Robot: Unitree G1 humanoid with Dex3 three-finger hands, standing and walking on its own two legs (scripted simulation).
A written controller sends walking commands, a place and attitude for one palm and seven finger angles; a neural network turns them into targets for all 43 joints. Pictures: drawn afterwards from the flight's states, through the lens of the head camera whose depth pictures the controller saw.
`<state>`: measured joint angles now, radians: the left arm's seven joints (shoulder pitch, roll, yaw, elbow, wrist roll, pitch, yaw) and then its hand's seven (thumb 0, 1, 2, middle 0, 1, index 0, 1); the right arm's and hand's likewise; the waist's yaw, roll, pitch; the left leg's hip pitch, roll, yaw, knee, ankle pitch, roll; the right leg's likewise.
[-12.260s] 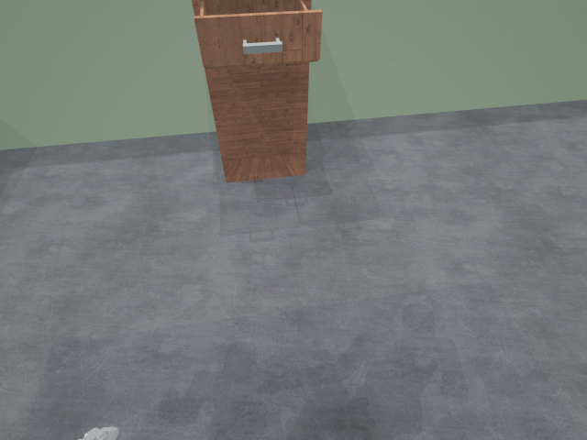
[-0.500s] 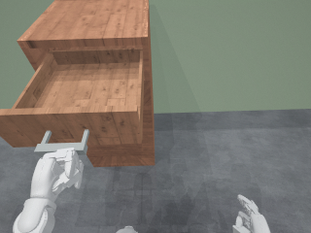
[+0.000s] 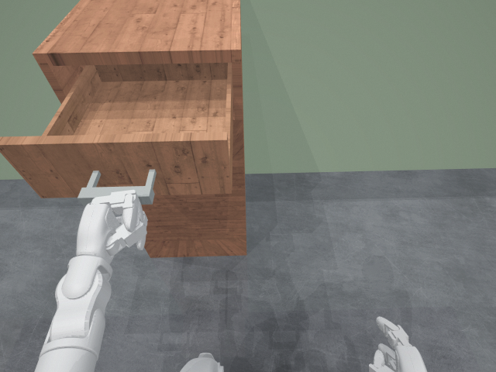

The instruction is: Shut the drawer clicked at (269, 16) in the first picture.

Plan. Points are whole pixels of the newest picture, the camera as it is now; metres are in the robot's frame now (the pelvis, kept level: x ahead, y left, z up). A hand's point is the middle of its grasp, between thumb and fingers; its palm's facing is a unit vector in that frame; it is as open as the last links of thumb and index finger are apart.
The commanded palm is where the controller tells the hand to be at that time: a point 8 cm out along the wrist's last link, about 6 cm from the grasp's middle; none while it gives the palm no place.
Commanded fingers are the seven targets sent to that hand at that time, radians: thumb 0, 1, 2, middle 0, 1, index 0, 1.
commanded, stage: push the drawer shut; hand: left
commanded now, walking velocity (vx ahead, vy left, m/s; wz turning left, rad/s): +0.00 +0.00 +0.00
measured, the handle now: (120, 185) +0.39 +0.24 +0.08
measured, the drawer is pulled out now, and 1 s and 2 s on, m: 0.24 0.11 0.00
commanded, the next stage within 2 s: none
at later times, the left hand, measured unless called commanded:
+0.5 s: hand (149, 195) +0.38 +0.19 +0.08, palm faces +0.06 -1.00 -0.03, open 3.2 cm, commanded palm +0.37 +0.24 +0.08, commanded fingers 0.00 0.90 0.90 -1.40 -1.60 -1.40 -1.60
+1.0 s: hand (154, 165) +0.45 +0.20 +0.08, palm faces +0.06 -1.00 -0.01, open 3.1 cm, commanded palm +0.43 +0.25 +0.08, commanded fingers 0.00 0.90 0.90 -1.40 -1.60 -1.40 -1.60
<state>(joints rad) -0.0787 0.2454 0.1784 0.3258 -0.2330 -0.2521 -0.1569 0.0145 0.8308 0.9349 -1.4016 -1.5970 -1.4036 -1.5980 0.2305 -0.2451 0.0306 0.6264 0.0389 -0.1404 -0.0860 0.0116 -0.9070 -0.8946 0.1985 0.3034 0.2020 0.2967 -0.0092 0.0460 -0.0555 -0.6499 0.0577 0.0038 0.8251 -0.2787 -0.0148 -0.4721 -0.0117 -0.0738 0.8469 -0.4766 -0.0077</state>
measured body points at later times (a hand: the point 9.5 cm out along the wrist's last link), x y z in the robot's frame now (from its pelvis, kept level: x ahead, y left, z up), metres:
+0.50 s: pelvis +0.01 +0.01 +0.00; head +0.05 +0.00 +0.45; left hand +0.37 +0.24 +0.08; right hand +0.11 -0.25 -0.11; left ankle +0.08 +0.13 -0.70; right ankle -0.03 -0.11 -0.70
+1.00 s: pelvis +0.01 +0.01 -0.01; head +0.07 +0.01 +0.44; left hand +0.44 +0.25 +0.08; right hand +0.06 -0.26 -0.12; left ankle +0.08 +0.13 -0.70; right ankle -0.03 -0.11 -0.70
